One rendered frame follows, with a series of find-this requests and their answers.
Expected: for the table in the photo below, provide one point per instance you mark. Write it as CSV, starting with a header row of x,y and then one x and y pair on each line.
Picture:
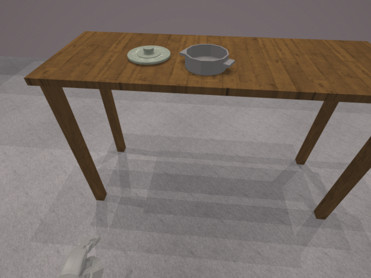
x,y
332,71

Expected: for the pot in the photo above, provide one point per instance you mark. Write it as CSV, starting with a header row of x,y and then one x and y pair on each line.
x,y
206,59

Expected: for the knob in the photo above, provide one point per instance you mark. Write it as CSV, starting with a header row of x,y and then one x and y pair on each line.
x,y
148,49

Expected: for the lid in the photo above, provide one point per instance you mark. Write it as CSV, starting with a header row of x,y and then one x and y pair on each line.
x,y
138,56

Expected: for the robot left hand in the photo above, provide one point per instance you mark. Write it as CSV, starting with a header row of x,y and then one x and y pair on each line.
x,y
77,263

